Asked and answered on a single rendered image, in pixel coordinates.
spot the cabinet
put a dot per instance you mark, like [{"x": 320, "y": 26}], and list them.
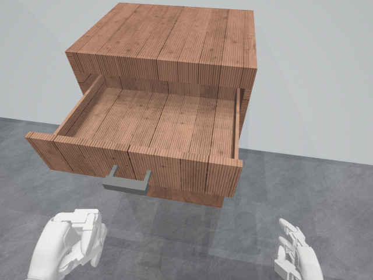
[{"x": 207, "y": 46}]

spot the left robot hand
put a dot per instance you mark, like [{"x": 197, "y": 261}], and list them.
[{"x": 80, "y": 231}]

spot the handle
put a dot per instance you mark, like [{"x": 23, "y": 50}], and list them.
[{"x": 126, "y": 185}]

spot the right robot hand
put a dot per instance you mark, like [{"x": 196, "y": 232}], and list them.
[{"x": 303, "y": 263}]

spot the drawer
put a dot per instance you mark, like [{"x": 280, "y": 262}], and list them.
[{"x": 187, "y": 134}]

